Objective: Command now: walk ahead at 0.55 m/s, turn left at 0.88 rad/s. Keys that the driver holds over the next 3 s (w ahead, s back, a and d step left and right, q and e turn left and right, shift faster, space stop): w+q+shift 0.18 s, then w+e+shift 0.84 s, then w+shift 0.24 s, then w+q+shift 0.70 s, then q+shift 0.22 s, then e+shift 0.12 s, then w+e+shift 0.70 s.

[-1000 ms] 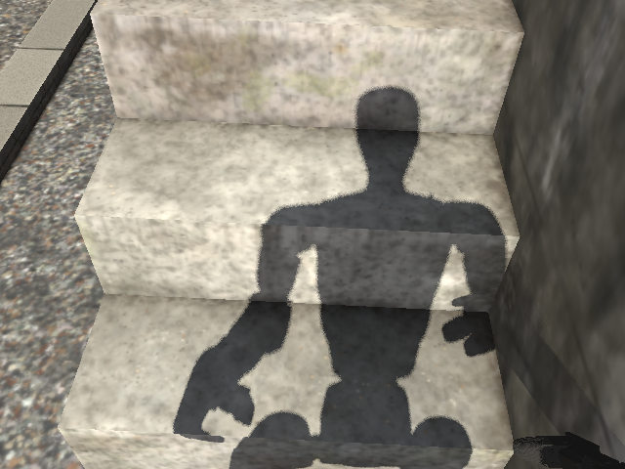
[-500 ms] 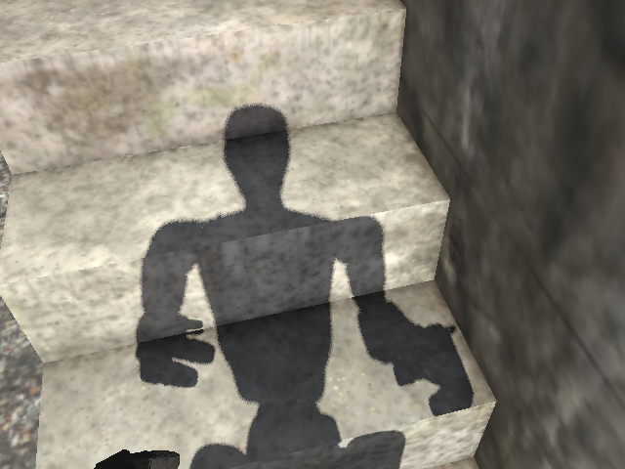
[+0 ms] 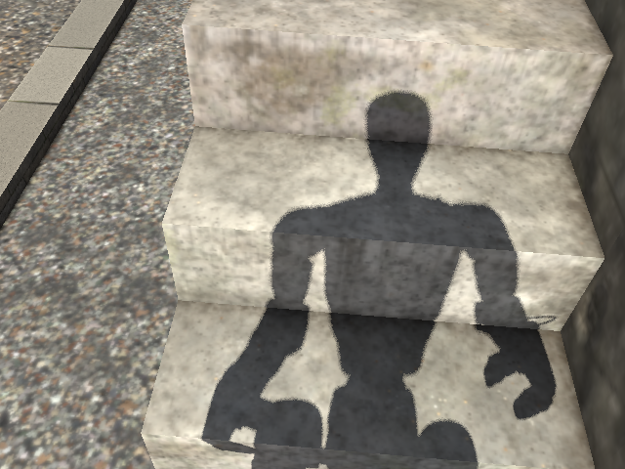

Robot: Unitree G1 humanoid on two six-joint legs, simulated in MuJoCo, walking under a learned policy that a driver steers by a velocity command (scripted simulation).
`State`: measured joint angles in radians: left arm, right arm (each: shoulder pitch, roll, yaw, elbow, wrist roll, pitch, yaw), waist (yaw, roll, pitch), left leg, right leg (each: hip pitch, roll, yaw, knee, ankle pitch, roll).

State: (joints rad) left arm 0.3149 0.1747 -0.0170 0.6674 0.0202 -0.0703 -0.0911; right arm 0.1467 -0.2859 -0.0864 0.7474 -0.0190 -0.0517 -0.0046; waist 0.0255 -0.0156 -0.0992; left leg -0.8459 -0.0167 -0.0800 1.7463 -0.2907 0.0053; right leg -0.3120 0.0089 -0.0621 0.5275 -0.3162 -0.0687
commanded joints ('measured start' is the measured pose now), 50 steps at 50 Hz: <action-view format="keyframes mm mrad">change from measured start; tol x128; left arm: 1 -22 72 7 -11 1 7 -7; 50 -181 230 150 -67 48 28 150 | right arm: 1 -163 -28 13 -107 10 -52 29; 50 162 -121 20 -81 -108 -1 -60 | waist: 1 26 -44 25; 50 57 741 -412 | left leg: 1 -189 87 29 -136 -96 -1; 13 438 -84 245 -1266 -277 77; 17 1741 462 -206 -989 2083 42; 42 -1097 11 6 232 -783 -33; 50 2093 449 23 -1092 1591 53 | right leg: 1 196 -273 247 -278 -220 -160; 14 307 -289 -105 353 1201 -140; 21 -1099 52 74 2282 -238 -16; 34 663 -168 192 -735 1279 -147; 43 1764 -128 488 127 1761 -44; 50 -1329 -20 180 1601 -617 156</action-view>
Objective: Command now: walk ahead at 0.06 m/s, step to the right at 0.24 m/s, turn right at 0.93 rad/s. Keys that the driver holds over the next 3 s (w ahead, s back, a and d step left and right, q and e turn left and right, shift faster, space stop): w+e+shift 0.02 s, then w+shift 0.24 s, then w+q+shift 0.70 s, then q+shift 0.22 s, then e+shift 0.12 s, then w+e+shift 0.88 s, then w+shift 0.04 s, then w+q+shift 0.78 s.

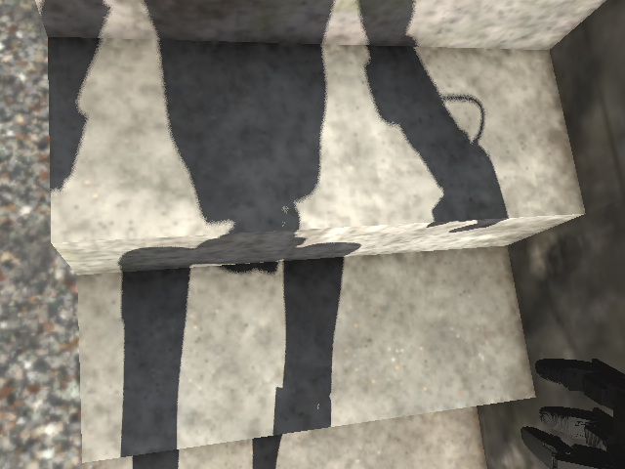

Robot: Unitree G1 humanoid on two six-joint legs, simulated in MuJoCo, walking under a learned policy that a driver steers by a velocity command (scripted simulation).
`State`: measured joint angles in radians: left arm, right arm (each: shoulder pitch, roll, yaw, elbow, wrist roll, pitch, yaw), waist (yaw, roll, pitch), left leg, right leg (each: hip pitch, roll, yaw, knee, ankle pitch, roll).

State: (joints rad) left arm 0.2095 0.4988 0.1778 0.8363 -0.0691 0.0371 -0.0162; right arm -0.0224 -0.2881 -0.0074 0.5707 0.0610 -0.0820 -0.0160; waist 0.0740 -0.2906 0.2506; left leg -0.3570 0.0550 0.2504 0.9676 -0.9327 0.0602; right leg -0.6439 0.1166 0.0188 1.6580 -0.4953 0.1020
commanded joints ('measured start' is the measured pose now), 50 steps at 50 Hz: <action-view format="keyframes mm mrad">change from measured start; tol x128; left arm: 1 -116 -57 -49 -203 199 -72 101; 50 -14 -53 -75 -151 74 -174 110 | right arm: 1 421 -117 -64 155 -225 5 -82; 9 -1024 66 23 -352 -92 -169 97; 50 207 -5 -73 -122 -112 165 66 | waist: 1 -16 792 -618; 50 -189 138 -249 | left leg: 1 1502 330 -254 -362 2190 -50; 11 -1398 -258 -84 1328 -230 -18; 17 839 -70 -414 599 434 -25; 50 -733 45 -370 784 465 18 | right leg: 1 -933 -138 23 403 -426 -46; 11 1362 -228 369 -1215 2180 -278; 18 -676 -229 446 -881 1902 -115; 20 -405 142 342 511 -186 -7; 37 1250 -592 307 -859 1909 -586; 50 545 -576 16 -1522 -257 -196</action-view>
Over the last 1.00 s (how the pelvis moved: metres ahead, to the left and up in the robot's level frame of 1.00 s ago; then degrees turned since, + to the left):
0.23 0.10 0.10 -17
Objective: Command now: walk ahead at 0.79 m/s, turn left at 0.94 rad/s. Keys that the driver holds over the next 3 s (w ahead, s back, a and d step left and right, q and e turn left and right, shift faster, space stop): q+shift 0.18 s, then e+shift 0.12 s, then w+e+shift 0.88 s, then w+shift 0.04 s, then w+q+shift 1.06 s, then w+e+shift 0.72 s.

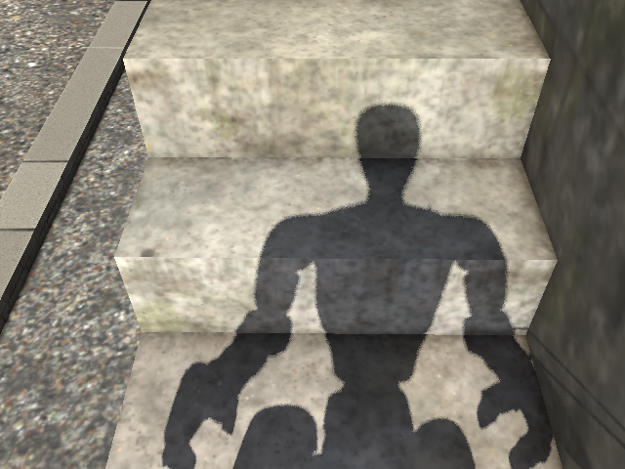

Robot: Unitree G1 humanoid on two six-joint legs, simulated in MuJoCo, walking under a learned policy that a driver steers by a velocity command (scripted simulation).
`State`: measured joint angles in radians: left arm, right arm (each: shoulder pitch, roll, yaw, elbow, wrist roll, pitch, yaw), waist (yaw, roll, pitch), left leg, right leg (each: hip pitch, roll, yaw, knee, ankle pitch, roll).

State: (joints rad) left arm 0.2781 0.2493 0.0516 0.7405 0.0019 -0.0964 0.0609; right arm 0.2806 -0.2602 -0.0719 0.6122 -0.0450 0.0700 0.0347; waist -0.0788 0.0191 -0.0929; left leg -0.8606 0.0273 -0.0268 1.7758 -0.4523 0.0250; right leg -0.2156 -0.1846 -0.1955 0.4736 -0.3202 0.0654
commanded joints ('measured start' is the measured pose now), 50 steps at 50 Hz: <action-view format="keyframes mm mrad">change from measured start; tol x64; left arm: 1 -67 185 47 -51 13 -35 26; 50 193 144 36 111 -3 1 63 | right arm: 1 -122 -21 0 -170 5 7 27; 30 318 -58 32 337 -43 -208 -60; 50 -497 139 113 -283 -97 -93 -13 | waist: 1 -24 -171 106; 50 91 275 304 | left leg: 1 -164 85 -89 -181 -29 58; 8 812 -138 173 -1420 642 -1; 11 1080 407 -545 -1173 2542 427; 19 635 404 -349 -1499 233 280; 29 988 342 49 -1638 442 105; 35 892 344 238 -1294 2160 156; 37 604 232 181 -796 1796 70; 38 312 -51 108 -462 566 -10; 50 -559 -34 -3 308 -79 25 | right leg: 1 120 -263 134 -311 -362 -121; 7 -104 -97 -126 115 639 -194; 12 -705 231 183 1902 -427 -21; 18 -1060 358 261 2189 -48 -172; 30 -1118 199 104 1668 -62 -206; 35 -232 369 -47 821 -423 -200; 39 -241 164 1223 -195 -482 -364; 50 -73 126 671 -130 355 -231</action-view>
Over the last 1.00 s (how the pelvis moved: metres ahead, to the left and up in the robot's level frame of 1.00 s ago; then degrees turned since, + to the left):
0.31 -0.09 0.29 20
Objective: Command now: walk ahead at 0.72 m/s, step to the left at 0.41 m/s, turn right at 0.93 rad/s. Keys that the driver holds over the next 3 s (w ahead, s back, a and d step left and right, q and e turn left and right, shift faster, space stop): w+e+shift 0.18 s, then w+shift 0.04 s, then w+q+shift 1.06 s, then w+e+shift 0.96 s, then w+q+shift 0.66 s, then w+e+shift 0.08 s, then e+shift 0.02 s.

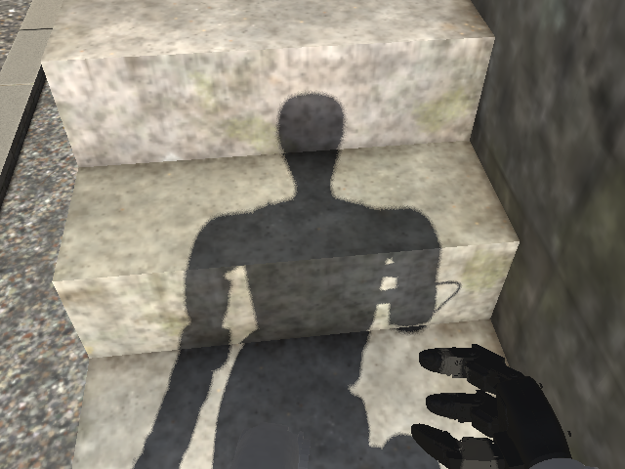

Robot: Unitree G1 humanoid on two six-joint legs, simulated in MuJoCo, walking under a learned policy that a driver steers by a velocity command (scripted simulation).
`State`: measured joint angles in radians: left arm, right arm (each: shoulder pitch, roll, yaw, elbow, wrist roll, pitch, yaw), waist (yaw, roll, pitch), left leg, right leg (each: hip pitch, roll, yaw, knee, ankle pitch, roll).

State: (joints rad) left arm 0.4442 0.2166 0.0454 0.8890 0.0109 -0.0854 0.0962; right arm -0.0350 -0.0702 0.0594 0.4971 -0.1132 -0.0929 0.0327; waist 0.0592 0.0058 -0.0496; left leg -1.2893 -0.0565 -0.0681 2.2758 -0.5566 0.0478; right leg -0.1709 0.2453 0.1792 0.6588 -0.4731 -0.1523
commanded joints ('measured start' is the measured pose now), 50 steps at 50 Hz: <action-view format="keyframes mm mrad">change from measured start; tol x128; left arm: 1 69 202 56 -43 -10 17 57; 50 -416 4 -8 -309 -37 132 65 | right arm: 1 -280 -29 -11 -213 4 99 -2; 50 369 -200 -131 -2 33 177 18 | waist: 1 -1 289 260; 50 -146 -346 -9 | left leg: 1 23 52 90 -392 90 5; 10 1697 383 -347 -1585 1112 506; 26 -546 -22 -53 344 -445 78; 35 1016 3 -510 -1696 -173 425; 50 738 -267 -153 -936 -6 15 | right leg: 1 -195 -349 280 -439 739 18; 7 -292 -310 120 9 2300 274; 9 -426 -30 20 1009 60 249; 15 -1035 -113 -4 1693 -409 199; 25 779 -649 96 -104 2170 47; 40 -532 -118 -53 1418 218 167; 50 64 -367 -179 -485 488 180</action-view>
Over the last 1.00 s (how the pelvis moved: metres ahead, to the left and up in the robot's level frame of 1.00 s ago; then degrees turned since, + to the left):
0.28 0.00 0.17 -16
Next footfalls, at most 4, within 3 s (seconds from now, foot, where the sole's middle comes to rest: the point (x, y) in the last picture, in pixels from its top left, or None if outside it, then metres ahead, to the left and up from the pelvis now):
0.18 left None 0.21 0.13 -0.55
0.46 right None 0.21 -0.17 -0.55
0.64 left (304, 387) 0.50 0.07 -0.35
1.00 right None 0.39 -0.13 -0.36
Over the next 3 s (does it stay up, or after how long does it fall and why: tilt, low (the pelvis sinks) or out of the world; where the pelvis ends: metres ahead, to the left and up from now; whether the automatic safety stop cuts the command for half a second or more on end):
stays up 0.41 0.17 0.39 its command is cut before an obstacle from the start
